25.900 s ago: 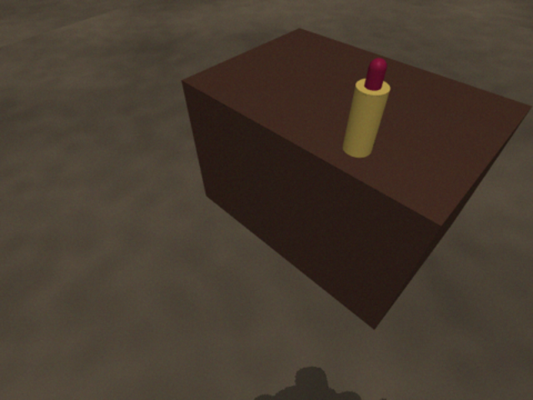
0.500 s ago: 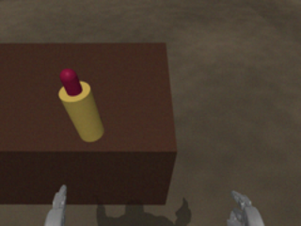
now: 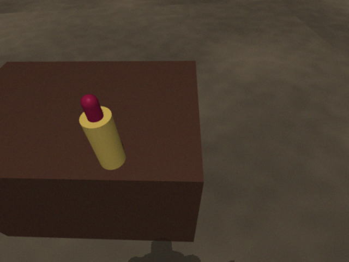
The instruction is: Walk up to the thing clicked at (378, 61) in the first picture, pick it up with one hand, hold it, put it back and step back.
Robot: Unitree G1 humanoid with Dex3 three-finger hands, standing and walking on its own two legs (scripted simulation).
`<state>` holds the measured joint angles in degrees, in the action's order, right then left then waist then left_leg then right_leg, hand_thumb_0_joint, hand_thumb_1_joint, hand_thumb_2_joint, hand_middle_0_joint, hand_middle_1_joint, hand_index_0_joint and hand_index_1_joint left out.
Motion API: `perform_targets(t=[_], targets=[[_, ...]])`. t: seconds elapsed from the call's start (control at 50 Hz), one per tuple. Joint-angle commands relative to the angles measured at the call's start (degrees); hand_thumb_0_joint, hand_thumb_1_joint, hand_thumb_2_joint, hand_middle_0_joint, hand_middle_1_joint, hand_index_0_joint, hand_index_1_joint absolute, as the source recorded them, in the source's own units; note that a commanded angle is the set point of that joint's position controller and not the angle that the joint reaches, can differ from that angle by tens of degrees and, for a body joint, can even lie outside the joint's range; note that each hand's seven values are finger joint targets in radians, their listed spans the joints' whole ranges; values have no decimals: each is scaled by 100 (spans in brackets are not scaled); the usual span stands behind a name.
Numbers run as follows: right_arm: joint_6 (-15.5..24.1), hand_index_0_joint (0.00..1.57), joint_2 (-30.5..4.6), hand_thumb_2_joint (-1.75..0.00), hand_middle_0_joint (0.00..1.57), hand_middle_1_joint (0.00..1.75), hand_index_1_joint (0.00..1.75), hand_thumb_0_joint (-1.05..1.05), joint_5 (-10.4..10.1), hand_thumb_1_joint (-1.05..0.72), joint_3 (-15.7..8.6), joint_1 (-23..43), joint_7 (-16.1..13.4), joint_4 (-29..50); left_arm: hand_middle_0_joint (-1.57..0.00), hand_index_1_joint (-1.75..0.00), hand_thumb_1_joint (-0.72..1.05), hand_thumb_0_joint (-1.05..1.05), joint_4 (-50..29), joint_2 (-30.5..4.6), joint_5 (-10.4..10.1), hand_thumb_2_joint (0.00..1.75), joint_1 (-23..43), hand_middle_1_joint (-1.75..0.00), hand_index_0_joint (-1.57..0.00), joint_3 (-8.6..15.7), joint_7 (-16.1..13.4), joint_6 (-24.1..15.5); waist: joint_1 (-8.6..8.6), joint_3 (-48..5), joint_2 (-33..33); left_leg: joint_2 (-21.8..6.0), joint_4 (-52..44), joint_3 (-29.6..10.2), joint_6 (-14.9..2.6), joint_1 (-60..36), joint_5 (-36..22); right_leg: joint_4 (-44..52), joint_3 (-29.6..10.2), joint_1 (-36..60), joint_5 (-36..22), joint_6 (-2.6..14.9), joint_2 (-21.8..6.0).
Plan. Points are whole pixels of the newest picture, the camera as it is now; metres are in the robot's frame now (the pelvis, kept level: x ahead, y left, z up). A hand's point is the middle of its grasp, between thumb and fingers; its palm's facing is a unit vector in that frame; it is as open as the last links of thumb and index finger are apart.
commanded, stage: stand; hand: left
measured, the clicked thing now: (102, 132) +0.47 +0.21 +0.03
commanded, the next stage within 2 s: none
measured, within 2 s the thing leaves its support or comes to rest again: neither
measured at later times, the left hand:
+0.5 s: hand out of the picture +0.06 +0.26 -0.14, palm faces +0.00 -0.94 -0.34, open 7.6 cm
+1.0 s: hand out of the picture +0.06 +0.27 -0.14, palm faces -0.02 -0.94 -0.34, open 7.3 cm
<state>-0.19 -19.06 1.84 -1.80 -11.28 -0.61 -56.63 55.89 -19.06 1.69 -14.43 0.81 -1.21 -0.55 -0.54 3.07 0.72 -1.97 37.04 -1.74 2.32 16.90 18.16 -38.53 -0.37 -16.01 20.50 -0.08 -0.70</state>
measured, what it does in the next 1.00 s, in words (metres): stands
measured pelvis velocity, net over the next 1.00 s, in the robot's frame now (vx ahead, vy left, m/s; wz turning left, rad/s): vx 0.00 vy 0.02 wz -0.01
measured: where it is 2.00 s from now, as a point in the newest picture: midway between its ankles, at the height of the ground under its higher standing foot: outside the picture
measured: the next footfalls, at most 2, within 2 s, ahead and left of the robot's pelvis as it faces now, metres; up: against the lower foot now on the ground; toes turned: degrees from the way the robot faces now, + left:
none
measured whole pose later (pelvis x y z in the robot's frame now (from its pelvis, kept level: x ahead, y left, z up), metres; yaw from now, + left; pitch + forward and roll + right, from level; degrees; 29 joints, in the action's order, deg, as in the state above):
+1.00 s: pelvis +0.00 +0.02 +0.02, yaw -1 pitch -3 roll +0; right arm 0.6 -19.3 0.8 -0.4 -6.6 -0.2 -66.1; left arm 67.4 -18.9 0.7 -7.1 0.3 -0.3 -0.4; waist -0.5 3.5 0.1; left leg -0.6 20.0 -0.1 0.7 7.3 9.7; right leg -20.0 -1.5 -6.1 11.0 -2.4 -2.3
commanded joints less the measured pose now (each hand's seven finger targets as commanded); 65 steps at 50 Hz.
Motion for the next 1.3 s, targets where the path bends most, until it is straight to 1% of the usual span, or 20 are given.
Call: perform_targets(t=[0.0,0.04,0.1,0.14,0.18,0.2,0.22,0.26,0.4,0.52,0.64,0.68,0.7,0.76,0.9,0.96,1.02,1.08,1.14,1.28], targets=[[144,20,-971,-90,20,30,30,0,-14,-90,-195,185,-57,60,-20,-30,11,0,-113,-1205,-46,74,393,-30,-20,242,-74,-189,88,-235,-262,-247,-917,-343,-421,-591,-793,1511,-766,49,-1020,306,-530],[147,20,-964,-90,20,30,30,0,-32,-90,-163,152,-57,-80,-20,-30,27,0,74,-1186,-45,90,409,-30,-20,219,-76,-189,91,-199,-304,-282,-1071,-335,-385,-636,-943,1627,-733,290,-1141,272,-560],[167,20,-1008,-90,20,30,30,0,-36,-90,-144,243,-70,-227,-20,-30,51,0,266,-1187,-67,90,476,-30,-20,215,-64,-184,63,-169,-206,-342,-1358,-372,-357,-722,-971,1750,-651,490,-1188,222,-528],[161,20,-1002,-90,20,30,30,0,-41,-90,-117,303,-60,-314,-20,-30,67,0,366,-1167,-67,90,579,-30,-20,211,-50,-175,37,-30,-155,-339,-1549,-396,-342,-608,-739,1890,-580,560,-915,187,-491],[181,20,-1000,-90,20,30,30,0,-57,-90,-105,348,-52,-378,-20,-30,83,0,472,-1118,-62,90,587,-30,-20,190,-31,-171,28,-39,-95,-384,-1652,-417,-332,-733,-812,1946,-576,571,-875,190,-517],[173,20,-1016,-90,20,30,30,0,-43,-90,-107,327,-55,-426,-20,-30,90,0,507,-1146,-68,90,660,-30,-20,210,-27,-161,36,-1,-5,-385,-1718,-419,-327,-624,-627,1972,-535,624,-783,171,-489],[165,20,-1006,-90,20,30,30,0,-45,-90,-106,388,-52,-451,-20,-30,90,0,548,-1133,-62,90,671,-30,-20,210,-27,-157,-3,65,-20,-369,-1746,-415,-318,-605,-518,2041,-548,614,-606,166,-497],[154,20,-1029,-90,20,30,30,0,-49,-90,-116,360,-51,-501,-20,-30,90,0,615,-1178,-53,90,752,-30,-20,216,-10,-144,34,105,-71,-377,-1833,-432,-321,-571,-369,2133,-574,588,-395,169,-511],[180,20,-1057,-90,20,30,30,0,-52,-90,-105,452,-47,-605,-20,-30,90,0,747,-1147,-59,90,903,-30,-20,189,5,-145,26,-80,35,-446,-1973,-453,-328,-665,-577,2135,-513,813,-842,114,-547],[194,20,-1114,-90,20,30,30,0,-74,-90,-98,529,-47,-652,-20,-30,90,0,835,-1130,-81,90,943,-30,-20,156,8,-140,23,-208,-17,-468,-1978,-406,-343,-892,-1003,2155,-493,909,-1226,88,-582],[197,20,-1180,-90,20,30,30,0,-75,-90,-96,590,-37,-666,-20,-30,90,0,894,-1154,-79,90,913,-30,-20,145,16,-114,14,-135,-20,-468,-2132,-416,-335,-872,-735,2152,-449,832,-1099,63,-555],[192,20,-1200,-90,20,30,30,0,-78,-90,-103,580,-35,-672,-20,-30,90,0,889,-1150,-75,90,933,-30,-20,135,17,-124,22,-168,-55,-496,-2110,-407,-354,-912,-812,2181,-474,818,-1104,60,-587],[188,20,-1183,-90,20,30,30,0,-86,-90,-106,576,-35,-670,-20,-30,90,0,883,-1165,-76,90,956,-30,-20,140,15,-126,36,-210,-90,-502,-2076,-395,-361,-951,-1006,2164,-485,869,-1237,71,-607],[187,20,-1189,-90,20,30,30,0,-90,-90,-100,583,-29,-690,-20,-30,90,0,905,-1168,-78,90,912,-30,-20,139,20,-118,42,-169,-13,-492,-2138,-405,-359,-922,-782,2171,-475,871,-1182,64,-595],[193,20,-1229,-90,20,30,30,0,-110,-90,-101,659,-19,-667,-20,-30,90,0,882,-1174,-66,90,877,-30,-20,130,21,-126,46,-237,-108,-490,-2107,-386,-369,-1034,-1052,2188,-461,859,-1379,50,-620],[181,20,-1211,-90,20,30,30,0,-108,-90,-87,667,-14,-670,-20,-30,90,0,874,-1188,-91,90,875,-30,-20,135,24,-110,46,-159,-19,-475,-2167,-394,-351,-966,-816,2200,-445,806,-1199,56,-600],[191,20,-1222,-90,20,30,30,0,-102,-90,-93,679,-10,-649,-20,-30,90,0,834,-1189,-87,90,898,-30,-20,134,22,-133,46,-294,-102,-493,-2076,-357,-360,-1020,-1217,2201,-467,911,-1414,48,-641],[207,20,-1222,-90,20,30,30,0,-115,-90,-77,636,-17,-649,-20,-30,90,0,819,-1191,-97,90,898,-30,-20,139,20,-136,63,-442,-62,-514,-1970,-314,-369,-1114,-1751,2132,-460,1060,-1889,51,-673],[200,20,-1224,-90,20,30,30,0,-124,-90,-75,661,-22,-665,-20,-30,90,0,837,-1204,-101,90,871,-30,-20,137,24,-118,73,-336,-94,-493,-2005,-319,-353,-1120,-1566,2180,-434,977,-1754,43,-645],[191,20,-1270,-90,20,30,30,0,-132,-90,-74,670,-16,-651,-20,-30,90,0,783,-1216,-97,90,910,-30,-20,145,23,-121,72,-354,-92,-514,-1999,-313,-337,-1143,-1657,2211,-422,998,-1751,32,-650]])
